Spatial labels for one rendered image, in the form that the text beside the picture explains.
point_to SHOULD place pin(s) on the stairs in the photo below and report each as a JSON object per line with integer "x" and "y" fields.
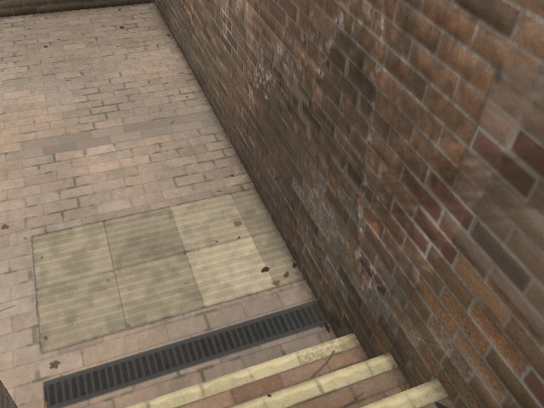
{"x": 334, "y": 374}

